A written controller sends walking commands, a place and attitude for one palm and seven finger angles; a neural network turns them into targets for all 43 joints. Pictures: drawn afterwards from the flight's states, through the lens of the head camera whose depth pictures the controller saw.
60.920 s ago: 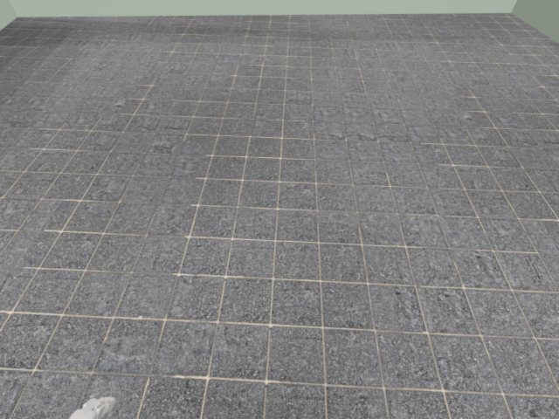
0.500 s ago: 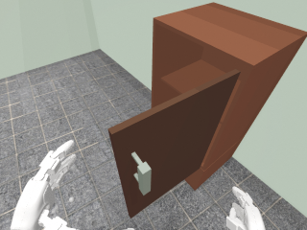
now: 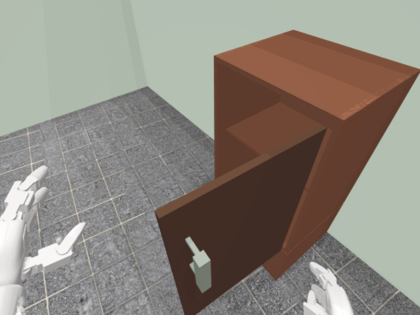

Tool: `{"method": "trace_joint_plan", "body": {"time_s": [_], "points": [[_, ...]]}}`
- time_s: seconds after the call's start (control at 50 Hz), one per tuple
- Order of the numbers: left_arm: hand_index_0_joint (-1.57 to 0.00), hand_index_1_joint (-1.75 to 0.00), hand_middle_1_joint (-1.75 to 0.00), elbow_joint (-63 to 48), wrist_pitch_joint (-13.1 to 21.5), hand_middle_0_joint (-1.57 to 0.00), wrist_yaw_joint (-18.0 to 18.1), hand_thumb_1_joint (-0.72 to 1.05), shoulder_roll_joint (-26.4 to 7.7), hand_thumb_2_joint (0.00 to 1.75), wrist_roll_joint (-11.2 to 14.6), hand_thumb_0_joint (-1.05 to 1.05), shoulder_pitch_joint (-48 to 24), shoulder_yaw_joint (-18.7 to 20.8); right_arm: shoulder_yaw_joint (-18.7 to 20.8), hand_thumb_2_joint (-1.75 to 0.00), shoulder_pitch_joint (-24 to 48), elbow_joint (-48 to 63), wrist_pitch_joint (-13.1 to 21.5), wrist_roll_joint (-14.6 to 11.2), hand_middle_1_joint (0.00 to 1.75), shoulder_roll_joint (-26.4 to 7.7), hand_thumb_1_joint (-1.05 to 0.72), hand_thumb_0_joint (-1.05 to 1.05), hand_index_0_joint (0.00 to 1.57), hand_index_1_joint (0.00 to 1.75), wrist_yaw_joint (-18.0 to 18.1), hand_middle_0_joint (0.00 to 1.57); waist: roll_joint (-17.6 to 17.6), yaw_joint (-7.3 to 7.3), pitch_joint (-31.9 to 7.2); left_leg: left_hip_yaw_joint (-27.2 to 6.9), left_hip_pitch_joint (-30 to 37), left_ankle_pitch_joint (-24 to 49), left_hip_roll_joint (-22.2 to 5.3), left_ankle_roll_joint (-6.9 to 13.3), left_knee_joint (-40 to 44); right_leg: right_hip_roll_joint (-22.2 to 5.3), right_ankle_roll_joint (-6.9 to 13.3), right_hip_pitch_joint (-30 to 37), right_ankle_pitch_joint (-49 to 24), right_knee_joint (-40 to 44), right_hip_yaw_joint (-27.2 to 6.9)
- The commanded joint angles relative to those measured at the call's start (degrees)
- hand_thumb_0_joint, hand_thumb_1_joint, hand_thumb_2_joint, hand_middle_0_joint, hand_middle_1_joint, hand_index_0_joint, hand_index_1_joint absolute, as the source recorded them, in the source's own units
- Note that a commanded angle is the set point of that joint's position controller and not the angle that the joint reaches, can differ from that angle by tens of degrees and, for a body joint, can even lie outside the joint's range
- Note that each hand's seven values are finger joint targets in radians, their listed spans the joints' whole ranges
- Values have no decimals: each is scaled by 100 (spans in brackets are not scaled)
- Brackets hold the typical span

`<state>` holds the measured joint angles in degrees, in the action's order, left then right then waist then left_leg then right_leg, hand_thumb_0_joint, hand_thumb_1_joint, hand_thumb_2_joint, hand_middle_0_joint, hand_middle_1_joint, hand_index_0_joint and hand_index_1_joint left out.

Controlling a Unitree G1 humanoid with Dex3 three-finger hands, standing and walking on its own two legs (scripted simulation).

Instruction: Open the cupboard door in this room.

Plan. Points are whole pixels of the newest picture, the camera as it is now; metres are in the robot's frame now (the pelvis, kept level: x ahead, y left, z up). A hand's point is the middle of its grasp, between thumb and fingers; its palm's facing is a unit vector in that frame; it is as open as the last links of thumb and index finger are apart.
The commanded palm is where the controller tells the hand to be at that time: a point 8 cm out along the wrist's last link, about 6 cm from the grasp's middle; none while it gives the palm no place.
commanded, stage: draw the hand back to the body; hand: left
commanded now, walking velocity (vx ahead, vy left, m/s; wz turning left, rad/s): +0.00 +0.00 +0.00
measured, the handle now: (197, 264) +0.24 +0.06 -0.04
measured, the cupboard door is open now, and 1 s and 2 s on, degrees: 86 86 86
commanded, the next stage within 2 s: step back with the hand held close in 0.50 s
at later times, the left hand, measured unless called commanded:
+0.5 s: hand (61, 229) +0.18 +0.23 +0.17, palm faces +0.44 -0.81 -0.40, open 7.5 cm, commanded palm +0.13 +0.27 +0.19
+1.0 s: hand (59, 228) +0.18 +0.24 +0.17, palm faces +0.29 -0.81 -0.51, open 7.4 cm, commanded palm +0.12 +0.28 +0.19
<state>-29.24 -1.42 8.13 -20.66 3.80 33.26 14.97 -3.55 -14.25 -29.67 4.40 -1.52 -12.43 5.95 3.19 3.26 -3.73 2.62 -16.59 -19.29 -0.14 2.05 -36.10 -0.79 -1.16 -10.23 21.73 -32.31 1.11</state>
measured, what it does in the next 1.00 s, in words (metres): stands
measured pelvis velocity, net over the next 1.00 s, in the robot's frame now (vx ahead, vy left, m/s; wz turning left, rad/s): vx -0.03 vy -0.01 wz -0.05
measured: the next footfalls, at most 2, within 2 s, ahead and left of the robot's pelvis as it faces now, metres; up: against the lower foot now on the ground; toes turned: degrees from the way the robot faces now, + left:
left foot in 1.60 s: -0.09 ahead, +0.12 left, +0.00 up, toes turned +6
right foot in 1.98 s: -0.32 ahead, -0.08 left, +0.00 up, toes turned -5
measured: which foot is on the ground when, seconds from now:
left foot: down 0.00-1.00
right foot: down 0.00-1.00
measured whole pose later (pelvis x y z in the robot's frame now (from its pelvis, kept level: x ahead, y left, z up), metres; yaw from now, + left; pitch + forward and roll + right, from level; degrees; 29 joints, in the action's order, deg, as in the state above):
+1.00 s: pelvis -0.03 -0.01 +0.01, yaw -3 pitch +0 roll -1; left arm -28.9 6.6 6.8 -25.8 4.2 32.9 22.6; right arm 0.8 -8.5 -31.1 -1.9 -1.0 -13.1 5.3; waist 0.8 0.0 2.4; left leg 5.0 -14.6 -11.0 -1.6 1.2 -25.5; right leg 0.7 -0.4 -10.5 13.6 -24.1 -1.3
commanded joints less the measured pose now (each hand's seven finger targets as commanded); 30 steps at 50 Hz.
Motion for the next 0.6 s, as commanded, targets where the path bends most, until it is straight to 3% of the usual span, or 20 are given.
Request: {"method": "trace_joint_plan", "body": {"time_s": [0.0,0.08,0.1,0.18,0.26,0.36,0.44,0.52,0.58], "points": [[-19,-30,-30,-1215,476,-19,85,73,-1064,82,1,0,-588,975,296,-90,775,800,358,57,30,-646,-90,0,20,30,29,20,145,51,-161,-310,793,1901,-215,-110,872,79,229,-144,-1756,620,127],[-20,-30,-30,-1189,554,-20,89,87,-1205,88,30,0,-989,1228,318,-90,846,651,392,63,30,-664,-90,0,20,30,0,20,385,53,-140,-264,1018,2036,-198,-123,1013,77,239,16,-1881,796,94],[-20,-30,-30,-1151,578,-20,94,90,-1236,90,42,0,-1081,1289,339,-90,845,613,398,64,30,-665,-90,0,20,30,-8,20,311,47,-127,-254,1063,2010,-205,-121,1044,81,231,9,-1868,834,91],[-20,-30,-30,-442,550,-20,-56,90,-677,90,109,0,-654,873,400,-90,899,543,306,66,30,-705,-90,0,20,30,-76,20,-150,12,254,-176,1077,1760,-210,-83,1207,102,186,0,-1784,1045,117],[-20,-30,-30,-602,631,-20,-81,90,-951,90,107,0,-771,1048,464,-90,1016,542,258,90,30,-743,-90,0,20,30,-59,20,-338,72,115,-93,1173,1666,-155,-26,1260,96,168,185,-1865,1193,60],[-20,-30,-30,-1113,775,-20,-14,90,-1328,90,55,0,-1075,1292,437,-90,1090,468,384,109,30,-687,-90,0,20,30,-7,20,111,96,-66,-45,1353,1630,-86,-27,1225,68,187,244,-1905,1341,-30],[-20,-30,-30,-997,802,-20,0,90,-1119,90,49,0,-984,1155,428,-90,1068,380,471,117,30,-647,-90,0,20,30,-17,20,265,58,65,-31,1429,1745,-75,-40,1254,72,185,201,-2009,1362,-17],[-20,-30,-30,-543,768,-20,-58,90,-915,90,91,0,-875,1028,470,-90,1103,338,423,106,30,-663,-90,0,20,30,-23,20,-207,30,369,1,1381,1612,-106,-14,1322,91,136,97,-1892,1464,-23],[-20,-30,-30,-399,799,-20,-105,90,-859,90,105,0,-892,996,493,-90,1104,327,378,106,30,-683,-90,0,20,30,-35,20,-285,36,330,6,1405,1590,-105,0,1363,81,127,154,-1843,1505,-46]]}}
